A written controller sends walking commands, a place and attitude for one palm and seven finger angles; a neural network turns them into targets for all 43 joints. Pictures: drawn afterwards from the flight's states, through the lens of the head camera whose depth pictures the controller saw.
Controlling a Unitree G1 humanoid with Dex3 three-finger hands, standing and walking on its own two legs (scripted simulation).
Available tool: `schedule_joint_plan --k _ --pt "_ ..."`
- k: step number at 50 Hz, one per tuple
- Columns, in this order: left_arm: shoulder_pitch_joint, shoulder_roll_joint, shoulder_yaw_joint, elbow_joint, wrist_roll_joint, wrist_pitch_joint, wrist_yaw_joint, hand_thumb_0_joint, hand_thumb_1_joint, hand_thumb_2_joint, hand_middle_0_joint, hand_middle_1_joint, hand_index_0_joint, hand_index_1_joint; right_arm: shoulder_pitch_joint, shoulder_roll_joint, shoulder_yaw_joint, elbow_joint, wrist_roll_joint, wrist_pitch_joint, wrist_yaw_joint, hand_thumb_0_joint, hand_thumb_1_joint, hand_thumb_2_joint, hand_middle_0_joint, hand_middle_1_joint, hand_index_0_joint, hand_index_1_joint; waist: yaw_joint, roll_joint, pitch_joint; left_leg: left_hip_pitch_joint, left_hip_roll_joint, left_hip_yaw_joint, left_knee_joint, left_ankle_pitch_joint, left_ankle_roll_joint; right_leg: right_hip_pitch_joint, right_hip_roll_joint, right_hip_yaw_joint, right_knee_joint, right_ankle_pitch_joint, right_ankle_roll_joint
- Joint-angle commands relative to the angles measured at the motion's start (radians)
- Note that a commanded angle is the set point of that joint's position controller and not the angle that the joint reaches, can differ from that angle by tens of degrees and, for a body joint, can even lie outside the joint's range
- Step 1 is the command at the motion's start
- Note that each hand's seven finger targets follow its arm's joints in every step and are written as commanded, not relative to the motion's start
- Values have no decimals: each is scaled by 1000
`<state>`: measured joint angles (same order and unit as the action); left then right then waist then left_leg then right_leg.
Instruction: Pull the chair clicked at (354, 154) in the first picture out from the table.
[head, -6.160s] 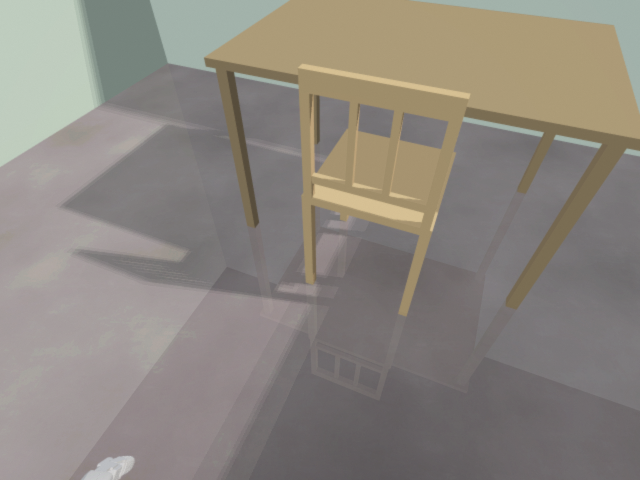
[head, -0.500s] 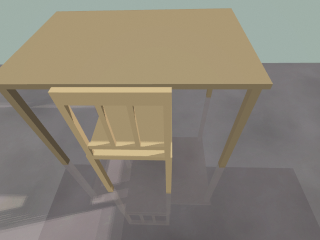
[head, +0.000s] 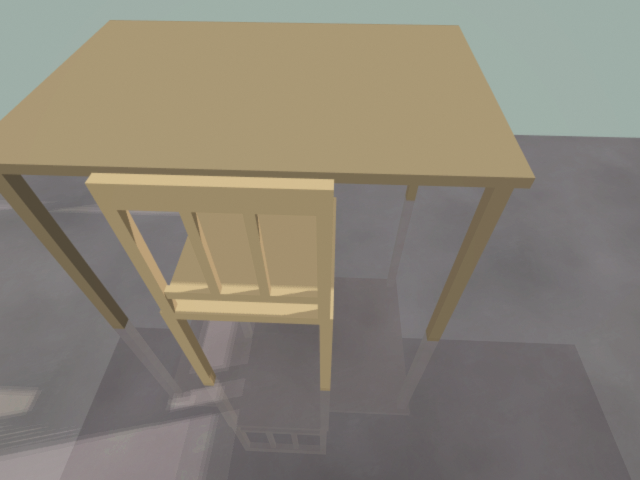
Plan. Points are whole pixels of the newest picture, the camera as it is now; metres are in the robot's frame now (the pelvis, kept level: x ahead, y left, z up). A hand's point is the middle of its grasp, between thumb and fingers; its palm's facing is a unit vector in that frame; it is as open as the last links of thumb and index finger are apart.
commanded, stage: look again from close up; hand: left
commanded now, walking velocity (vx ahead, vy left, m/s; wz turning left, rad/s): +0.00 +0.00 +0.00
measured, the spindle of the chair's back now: (203, 253) +0.52 +0.27 -0.11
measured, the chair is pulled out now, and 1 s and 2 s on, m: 0.00 0.00 0.00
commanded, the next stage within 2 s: shuffle to correct the standing spot in 0.10 s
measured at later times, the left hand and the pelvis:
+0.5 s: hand out of the picture +0.00 +0.19 -0.18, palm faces +0.09 -0.98 -0.17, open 7.4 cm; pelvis +0.03 +0.02 -0.01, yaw +1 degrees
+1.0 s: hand out of the picture +0.10 +0.22 -0.18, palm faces +0.06 -0.97 -0.23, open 7.3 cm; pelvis +0.07 +0.04 -0.01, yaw +0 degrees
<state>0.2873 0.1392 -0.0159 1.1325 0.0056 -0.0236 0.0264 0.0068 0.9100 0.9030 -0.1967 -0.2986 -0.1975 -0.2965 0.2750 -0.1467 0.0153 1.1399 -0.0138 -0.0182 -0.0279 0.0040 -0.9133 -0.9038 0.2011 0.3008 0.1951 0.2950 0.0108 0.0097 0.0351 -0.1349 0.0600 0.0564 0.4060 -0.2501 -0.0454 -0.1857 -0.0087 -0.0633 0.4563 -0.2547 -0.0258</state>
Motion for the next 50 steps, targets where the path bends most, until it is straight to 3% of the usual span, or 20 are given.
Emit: schedule_joint_plan --k 1,10,17,22,24,26,27,30,32,33,34,35,36,37,39,41,43,45,47,50 --pt "66 107 26 -29 2 -10 6 0 900 900 -200 -300 -200 -300 72 -70 -11 -19 2 -8 -3 0 -900 -900 200 300 200 300 -8 -17 38 -38 40 -33 -61 100 50 -15 -100 100 -110 146 -7" --pt "75 98 29 -30 2 -10 8 0 900 900 -200 -300 -200 -300 81 -65 -12 -12 2 -13 -6 0 -900 -900 200 300 200 300 -3 -10 13 -27 45 -36 -62 139 53 8 -99 88 -91 196 -8" --pt "98 137 56 -45 15 2 1 0 900 900 -200 -300 -200 -300 106 -59 -19 -27 -8 7 9 0 -900 -900 200 300 200 300 11 -63 101 -143 -16 8 26 -126 61 -37 -138 170 -147 -240 -59" --pt "111 146 78 -61 17 4 1 0 900 900 -200 -300 -200 -300 136 -45 -23 -43 -8 -1 12 0 -900 -900 200 300 200 300 2 -110 123 -141 -27 33 94 -101 64 -72 -192 200 -142 -205 -99" --pt "84 119 77 -75 18 4 -2 0 900 900 -200 -300 -200 -300 195 -57 -22 -31 -10 -14 10 0 -900 -900 200 300 200 300 -19 -11 108 -68 -1 -7 22 9 77 -103 -126 105 -11 -114 -75" --pt "53 65 66 -96 21 0 -5 0 900 900 -200 -300 -200 -300 266 -116 -32 -5 -14 -25 1 0 -900 -900 200 300 200 300 -39 203 67 36 125 -133 -32 271 143 -175 -23 -55 212 -107 -33" --pt "25 43 61 -111 24 -2 -3 0 900 900 -200 -300 -200 -300 288 -123 -35 -1 -13 -24 -6 0 -900 -900 200 300 200 300 -46 262 85 83 181 -192 -58 413 196 -261 6 -85 292 -226 -18" --pt "-34 39 60 -130 14 -8 -6 0 900 900 -200 -300 -200 -300 273 -108 -25 -14 -21 -25 -13 0 -900 -900 200 300 200 300 -46 185 108 110 213 -211 -29 649 260 -327 -30 -43 360 -353 -32" --pt "27 21 60 -106 10 -14 -11 0 900 900 -200 -300 -200 -300 189 -98 -18 -32 -14 -26 -20 0 -900 -900 200 300 200 300 9 95 73 39 151 -123 36 725 197 -141 -32 -51 139 -122 -20" --pt "113 32 62 -75 10 -19 -9 0 900 900 -200 -300 -200 -300 152 -104 -18 -46 -2 -29 -23 0 -900 -900 200 300 200 300 48 39 3 -10 101 -66 124 699 146 20 -46 -26 30 128 -12" --pt "195 86 70 -44 8 -27 1 0 900 900 -200 -300 -200 -300 135 -84 -20 -64 11 -33 -24 0 -900 -900 200 300 200 300 64 -72 -65 -128 44 -25 203 515 94 197 -138 101 36 507 -37" --pt "238 138 74 -20 4 -30 11 0 900 900 -200 -300 -200 -300 130 -62 -18 -72 17 -32 -22 0 -900 -900 200 300 200 300 61 -174 -109 -208 -20 8 275 127 53 281 -289 214 37 891 -119" --pt "233 153 67 -13 1 -28 14 0 900 900 -200 -300 -200 -300 124 -47 -27 -71 22 -25 -23 0 -900 -900 200 300 200 300 50 -159 -109 -216 -44 -5 356 -269 39 262 -385 238 14 1074 -208" --pt "189 147 66 -26 7 -23 20 0 900 900 -200 -300 -200 -300 114 -22 -30 -71 21 -11 -28 0 -900 -900 200 300 200 300 39 -186 -75 -234 -32 -18 387 -345 39 226 -383 223 19 1120 -237" --pt "96 120 58 -50 20 -12 28 0 900 900 -200 -300 -200 -300 92 -5 -31 -59 19 4 -22 0 -900 -900 200 300 200 300 19 -225 19 -235 -11 -37 367 -318 44 114 -328 154 12 1009 -213" --pt "34 118 56 -77 15 -2 26 0 900 900 -200 -300 -200 -300 133 15 -30 -39 20 8 -16 0 -900 -900 200 300 200 300 -21 -188 4 -139 -19 -6 151 -142 39 67 -252 78 48 838 -149" --pt "11 109 56 -97 -3 7 23 0 900 900 -200 -300 -200 -300 179 0 -35 -7 10 -2 -15 0 -900 -900 200 300 200 300 -35 -76 -24 19 -11 1 -16 237 41 -14 -168 39 118 551 -69" --pt "33 76 54 -111 -5 20 22 0 900 900 -200 -300 -200 -300 113 -66 -40 -36 -3 -8 -18 0 -900 -900 200 300 200 300 8 79 -25 -16 131 -113 -6 551 112 -34 -85 11 96 160 0" --pt "38 72 54 -102 8 28 20 0 900 900 -200 -300 -200 -300 26 -63 -39 -51 1 0 -13 0 -900 -900 200 300 200 300 23 70 43 -100 115 -94 -29 362 110 -22 -82 34 32 66 7" --pt "38 90 46 -81 7 13 12 0 900 900 -200 -300 -200 -300 32 -49 -29 -52 3 -1 -12 0 -900 -900 200 300 200 300 5 3 36 -43 66 -55 -24 296 73 -20 -114 66 -28 221 -9"
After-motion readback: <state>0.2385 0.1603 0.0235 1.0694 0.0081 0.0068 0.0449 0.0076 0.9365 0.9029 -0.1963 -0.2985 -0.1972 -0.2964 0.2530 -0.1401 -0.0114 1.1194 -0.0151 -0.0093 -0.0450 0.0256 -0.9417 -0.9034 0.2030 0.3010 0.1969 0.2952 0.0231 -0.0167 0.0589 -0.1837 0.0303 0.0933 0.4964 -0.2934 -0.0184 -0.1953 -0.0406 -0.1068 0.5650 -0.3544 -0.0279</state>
